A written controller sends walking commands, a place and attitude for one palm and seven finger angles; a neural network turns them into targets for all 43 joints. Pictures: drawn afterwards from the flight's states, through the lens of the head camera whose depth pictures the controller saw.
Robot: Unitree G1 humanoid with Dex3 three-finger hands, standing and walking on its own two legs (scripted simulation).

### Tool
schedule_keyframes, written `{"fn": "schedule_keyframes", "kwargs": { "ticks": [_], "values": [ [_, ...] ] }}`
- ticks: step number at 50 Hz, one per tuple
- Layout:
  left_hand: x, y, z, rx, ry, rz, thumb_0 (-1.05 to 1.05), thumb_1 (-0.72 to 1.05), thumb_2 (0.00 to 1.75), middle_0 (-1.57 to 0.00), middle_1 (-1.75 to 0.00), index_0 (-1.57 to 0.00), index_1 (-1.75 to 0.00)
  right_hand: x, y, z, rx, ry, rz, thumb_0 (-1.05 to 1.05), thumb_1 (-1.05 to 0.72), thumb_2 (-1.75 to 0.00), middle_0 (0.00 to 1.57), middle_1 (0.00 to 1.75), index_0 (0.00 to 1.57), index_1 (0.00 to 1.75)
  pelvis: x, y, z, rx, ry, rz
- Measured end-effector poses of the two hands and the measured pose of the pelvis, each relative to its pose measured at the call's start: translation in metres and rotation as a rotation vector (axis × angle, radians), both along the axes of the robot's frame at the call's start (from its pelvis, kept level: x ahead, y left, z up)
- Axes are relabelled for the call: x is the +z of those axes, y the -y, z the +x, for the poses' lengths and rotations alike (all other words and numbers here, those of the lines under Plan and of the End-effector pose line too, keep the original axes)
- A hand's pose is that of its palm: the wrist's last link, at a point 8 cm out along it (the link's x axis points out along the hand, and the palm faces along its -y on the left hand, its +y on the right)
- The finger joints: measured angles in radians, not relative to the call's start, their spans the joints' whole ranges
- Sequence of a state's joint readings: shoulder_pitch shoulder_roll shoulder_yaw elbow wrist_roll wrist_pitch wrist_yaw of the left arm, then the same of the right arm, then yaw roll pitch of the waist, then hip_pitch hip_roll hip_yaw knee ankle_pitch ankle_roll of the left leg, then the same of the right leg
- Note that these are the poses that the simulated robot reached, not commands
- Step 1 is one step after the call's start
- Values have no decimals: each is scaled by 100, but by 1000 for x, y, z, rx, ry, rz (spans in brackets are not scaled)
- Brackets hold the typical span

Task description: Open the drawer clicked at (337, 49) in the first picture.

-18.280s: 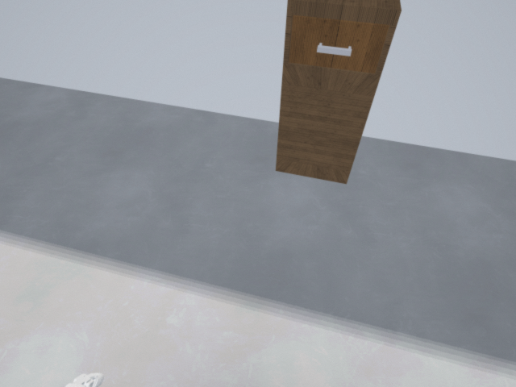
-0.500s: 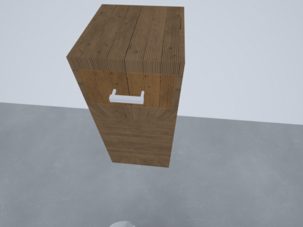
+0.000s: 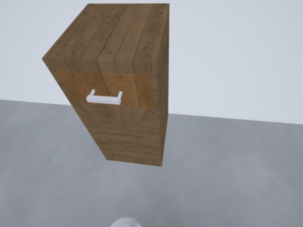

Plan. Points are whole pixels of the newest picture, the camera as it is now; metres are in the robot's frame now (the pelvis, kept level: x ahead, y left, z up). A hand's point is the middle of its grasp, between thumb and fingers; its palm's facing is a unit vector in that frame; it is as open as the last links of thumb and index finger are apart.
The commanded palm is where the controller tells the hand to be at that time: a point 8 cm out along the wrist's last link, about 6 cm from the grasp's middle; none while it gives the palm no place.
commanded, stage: come to a stop and stand still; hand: left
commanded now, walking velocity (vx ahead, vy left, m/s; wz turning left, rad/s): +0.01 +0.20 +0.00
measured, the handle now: (105, 96) +0.55 +0.25 -0.04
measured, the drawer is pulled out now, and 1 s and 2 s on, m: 0.00 0.00 0.00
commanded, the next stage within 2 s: look again from close up in 0.70 s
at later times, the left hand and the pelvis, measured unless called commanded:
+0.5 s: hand out of the picture -0.06 +0.24 -0.18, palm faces +0.04 -0.97 -0.25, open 16.4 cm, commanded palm none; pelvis -0.03 +0.04 -0.01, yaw +0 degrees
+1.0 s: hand out of the picture -0.06 +0.22 -0.18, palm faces -0.05 -0.98 -0.18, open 16.4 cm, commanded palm none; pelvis -0.03 +0.06 -0.01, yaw -1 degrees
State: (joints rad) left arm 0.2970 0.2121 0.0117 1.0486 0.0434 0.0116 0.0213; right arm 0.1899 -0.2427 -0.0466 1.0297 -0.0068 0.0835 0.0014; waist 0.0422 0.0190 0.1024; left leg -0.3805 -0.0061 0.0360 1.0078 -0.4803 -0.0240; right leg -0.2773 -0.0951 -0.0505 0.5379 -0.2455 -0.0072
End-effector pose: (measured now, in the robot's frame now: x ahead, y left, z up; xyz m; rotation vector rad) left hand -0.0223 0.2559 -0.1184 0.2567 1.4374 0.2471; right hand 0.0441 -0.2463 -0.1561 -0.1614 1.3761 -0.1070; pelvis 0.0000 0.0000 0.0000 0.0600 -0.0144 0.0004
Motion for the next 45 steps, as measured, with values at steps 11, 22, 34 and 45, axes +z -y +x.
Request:
{"fn": "schedule_keyframes", "kwargs": {
  "ticks": [11, 22, 34, 45],
  "values": [
    [-8, -8, -42, 89, 7, -35, -4, -52, 28, -16, -30, -16, -30, 30, -17, 57, 96, 205, -26, 0, -91, -90, 19, 30, 20, 30, 3, -15, -21, 10, -9, -3],
    [-27, -36, -44, 45, -13, -81, -6, -52, 29, -15, -30, -16, -30, 22, -68, 6, 56, 162, -20, -1, -93, -90, 20, 30, 21, 30, -3, -41, -28, 6, -6, -34],
    [-21, -12, -38, -27, -52, -121, -6, -52, 29, -15, -30, -15, -30, 8, -63, -70, -40, -27, -1, 0, -93, -90, 19, 30, 20, 30, 1, -42, -26, -11, 2, -48],
    [-30, -4, -37, -53, -42, -154, -6, -52, 29, -15, -30, -16, -30, 8, -83, -101, -73, -68, 12, 0, -91, -90, 19, 30, 20, 30, -2, -50, -30, -22, 2, -70]
  ]
}}
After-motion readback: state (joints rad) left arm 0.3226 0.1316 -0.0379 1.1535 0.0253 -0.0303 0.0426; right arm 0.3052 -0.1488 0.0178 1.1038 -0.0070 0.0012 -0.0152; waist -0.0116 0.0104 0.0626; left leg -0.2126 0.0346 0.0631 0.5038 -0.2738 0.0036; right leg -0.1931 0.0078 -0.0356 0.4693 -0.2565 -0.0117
